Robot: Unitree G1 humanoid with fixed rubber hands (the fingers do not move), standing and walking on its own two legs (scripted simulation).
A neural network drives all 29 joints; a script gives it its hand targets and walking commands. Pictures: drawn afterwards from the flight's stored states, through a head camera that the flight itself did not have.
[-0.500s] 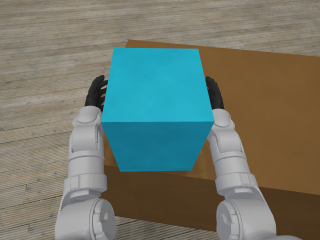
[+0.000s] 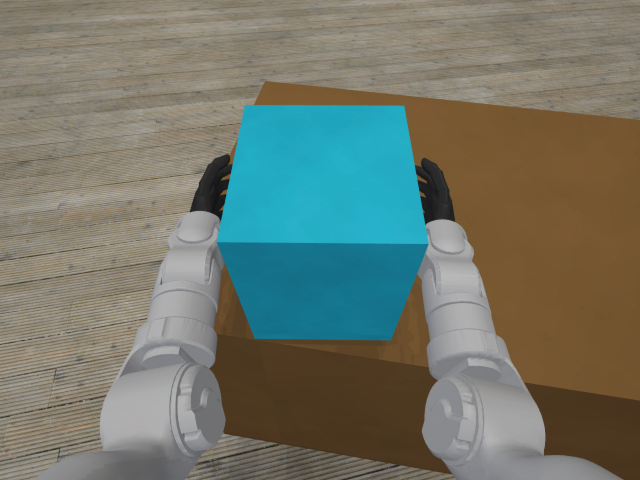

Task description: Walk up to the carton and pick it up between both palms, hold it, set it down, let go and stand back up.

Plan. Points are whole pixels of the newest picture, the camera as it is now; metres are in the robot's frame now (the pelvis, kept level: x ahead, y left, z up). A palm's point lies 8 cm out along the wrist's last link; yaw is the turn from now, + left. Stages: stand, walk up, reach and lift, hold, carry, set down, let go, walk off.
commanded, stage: set down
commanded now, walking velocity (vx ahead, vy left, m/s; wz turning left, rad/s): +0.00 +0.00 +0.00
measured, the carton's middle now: (323, 231) +0.41 -0.03 +0.07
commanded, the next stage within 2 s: none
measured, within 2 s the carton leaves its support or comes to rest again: rests again in 0.92 s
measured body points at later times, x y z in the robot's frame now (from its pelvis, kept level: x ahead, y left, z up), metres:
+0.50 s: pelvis +0.00 -0.01 +0.00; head +0.03 -0.01 +0.45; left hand +0.44 +0.11 +0.09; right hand +0.41 -0.18 +0.08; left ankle -0.02 +0.10 -0.75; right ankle -0.04 -0.13 -0.75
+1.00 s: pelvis +0.00 +0.00 +0.00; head +0.05 +0.00 +0.45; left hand +0.44 +0.11 +0.07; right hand +0.41 -0.18 +0.07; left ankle -0.02 +0.10 -0.75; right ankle -0.04 -0.13 -0.75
